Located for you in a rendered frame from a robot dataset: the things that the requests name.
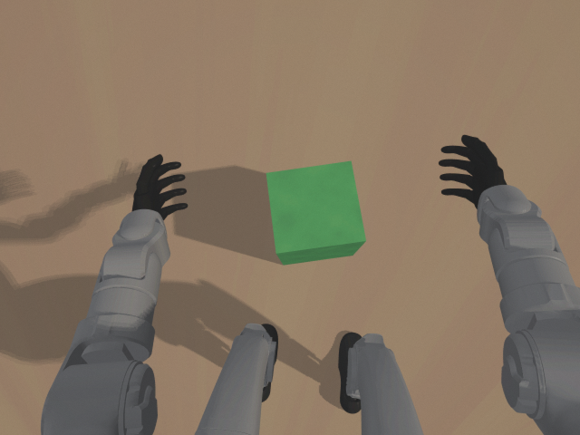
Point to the right robot upper arm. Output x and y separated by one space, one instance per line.
541 378

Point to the left robot foot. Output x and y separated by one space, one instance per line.
273 333

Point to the left robot hand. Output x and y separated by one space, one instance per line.
147 194

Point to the robot left shin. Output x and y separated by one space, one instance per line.
254 328

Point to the carton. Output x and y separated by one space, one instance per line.
315 213

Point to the left robot forearm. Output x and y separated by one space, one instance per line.
118 326

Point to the right robot hand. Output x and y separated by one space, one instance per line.
483 167

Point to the right robot forearm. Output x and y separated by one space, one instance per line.
538 291

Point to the left robot upper arm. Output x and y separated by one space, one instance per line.
105 398

